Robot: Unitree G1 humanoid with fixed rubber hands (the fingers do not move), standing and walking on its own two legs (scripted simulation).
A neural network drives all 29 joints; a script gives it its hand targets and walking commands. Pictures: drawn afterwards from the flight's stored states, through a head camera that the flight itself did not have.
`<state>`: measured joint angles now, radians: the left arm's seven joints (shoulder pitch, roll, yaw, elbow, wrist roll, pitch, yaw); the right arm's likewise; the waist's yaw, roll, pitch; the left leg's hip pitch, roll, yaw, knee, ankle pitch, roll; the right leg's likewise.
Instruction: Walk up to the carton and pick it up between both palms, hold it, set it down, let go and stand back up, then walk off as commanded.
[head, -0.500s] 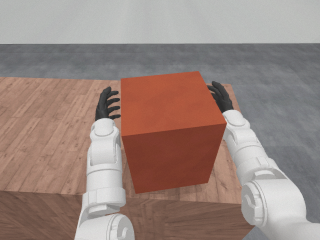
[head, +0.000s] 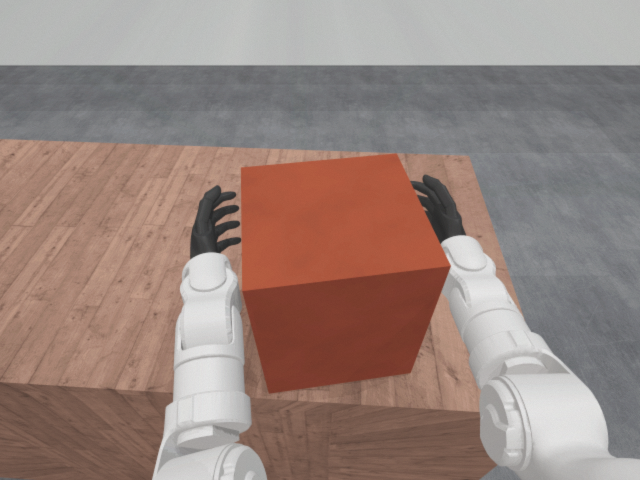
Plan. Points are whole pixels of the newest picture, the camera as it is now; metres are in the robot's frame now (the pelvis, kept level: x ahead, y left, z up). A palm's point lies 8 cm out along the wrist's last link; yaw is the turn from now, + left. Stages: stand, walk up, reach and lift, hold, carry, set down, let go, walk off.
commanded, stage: set down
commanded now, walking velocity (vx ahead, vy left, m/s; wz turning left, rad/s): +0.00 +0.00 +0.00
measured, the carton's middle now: (331, 276) +0.39 +0.00 +0.04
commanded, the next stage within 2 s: none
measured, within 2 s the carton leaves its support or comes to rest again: neither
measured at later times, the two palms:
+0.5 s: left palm (208, 256) +0.35 +0.15 +0.12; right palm (449, 238) +0.40 -0.15 +0.11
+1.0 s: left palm (200, 270) +0.36 +0.17 +0.09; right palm (453, 244) +0.40 -0.16 +0.09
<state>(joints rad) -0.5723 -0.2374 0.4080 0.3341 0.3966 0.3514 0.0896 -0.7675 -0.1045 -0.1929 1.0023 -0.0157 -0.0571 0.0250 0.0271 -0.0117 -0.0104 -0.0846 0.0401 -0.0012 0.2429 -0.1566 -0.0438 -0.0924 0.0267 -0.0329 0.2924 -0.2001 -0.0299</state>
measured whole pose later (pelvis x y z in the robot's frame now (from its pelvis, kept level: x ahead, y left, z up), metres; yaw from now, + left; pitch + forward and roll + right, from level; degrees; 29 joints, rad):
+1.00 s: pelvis -0.01 +0.00 +0.00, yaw +0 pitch +2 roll +0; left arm -0.57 -0.08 0.25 0.52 0.12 0.24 0.21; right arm -0.76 -0.26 0.07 1.02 0.27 -0.08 0.03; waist 0.05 0.01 -0.01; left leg -0.15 0.04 0.00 0.28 -0.15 -0.05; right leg -0.15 0.03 -0.03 0.29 -0.18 -0.03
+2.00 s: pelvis -0.05 +0.01 +0.00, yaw -1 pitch +4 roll +0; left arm -0.83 0.17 0.20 0.39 -0.15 0.70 0.25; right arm -1.04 -0.57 0.12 0.98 0.47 0.33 0.16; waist 0.08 0.02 -0.08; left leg -0.29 0.05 0.00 0.34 -0.12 -0.04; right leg -0.27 0.04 -0.03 0.33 -0.13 -0.03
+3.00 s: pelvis -0.04 +0.00 +0.00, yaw +0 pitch +3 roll +0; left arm -0.17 0.03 0.16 -0.20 -0.08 0.67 0.19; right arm -0.37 -0.57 0.04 0.54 0.47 0.20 0.17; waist 0.08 0.01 -0.09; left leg -0.26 0.05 0.00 0.33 -0.13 -0.04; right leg -0.24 0.04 -0.03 0.33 -0.14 -0.03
